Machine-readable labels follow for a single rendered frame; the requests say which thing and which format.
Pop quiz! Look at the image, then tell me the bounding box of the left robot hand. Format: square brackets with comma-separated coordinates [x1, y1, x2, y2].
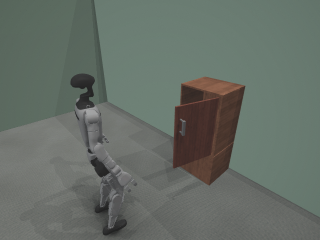
[101, 133, 109, 145]

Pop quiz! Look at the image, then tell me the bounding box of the cupboard door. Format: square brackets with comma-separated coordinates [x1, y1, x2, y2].
[173, 97, 219, 169]

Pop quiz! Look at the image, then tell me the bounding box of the right robot upper arm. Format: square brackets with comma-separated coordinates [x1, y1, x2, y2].
[84, 109, 104, 154]

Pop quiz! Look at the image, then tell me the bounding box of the right robot hand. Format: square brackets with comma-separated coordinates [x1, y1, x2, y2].
[117, 171, 137, 193]

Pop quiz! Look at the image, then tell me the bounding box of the right robot forearm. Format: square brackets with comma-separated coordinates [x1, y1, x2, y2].
[93, 144, 123, 177]

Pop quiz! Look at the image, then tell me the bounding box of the robot left foot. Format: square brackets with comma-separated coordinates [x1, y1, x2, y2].
[95, 201, 109, 213]

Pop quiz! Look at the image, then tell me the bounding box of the handle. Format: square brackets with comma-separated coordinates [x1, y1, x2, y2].
[179, 119, 186, 136]

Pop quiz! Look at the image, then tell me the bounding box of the robot head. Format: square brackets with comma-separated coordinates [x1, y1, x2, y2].
[70, 73, 95, 110]

